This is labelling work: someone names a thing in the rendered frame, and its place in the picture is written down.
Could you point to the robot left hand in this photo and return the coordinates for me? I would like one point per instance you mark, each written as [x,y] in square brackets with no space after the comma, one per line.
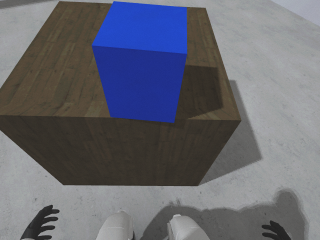
[35,227]

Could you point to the robot right hand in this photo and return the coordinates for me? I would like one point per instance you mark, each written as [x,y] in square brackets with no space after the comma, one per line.
[276,228]

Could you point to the left robot thigh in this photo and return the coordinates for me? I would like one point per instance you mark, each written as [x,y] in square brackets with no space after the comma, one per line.
[118,226]

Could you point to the robot thigh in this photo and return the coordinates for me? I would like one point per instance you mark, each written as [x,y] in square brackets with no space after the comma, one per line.
[118,226]
[185,228]

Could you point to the carton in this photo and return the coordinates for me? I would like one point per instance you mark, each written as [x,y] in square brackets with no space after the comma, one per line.
[140,52]

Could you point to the pedestal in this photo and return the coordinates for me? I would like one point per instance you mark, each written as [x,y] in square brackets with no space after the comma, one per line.
[53,106]

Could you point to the right robot thigh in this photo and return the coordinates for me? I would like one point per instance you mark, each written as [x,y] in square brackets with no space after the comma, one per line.
[185,228]

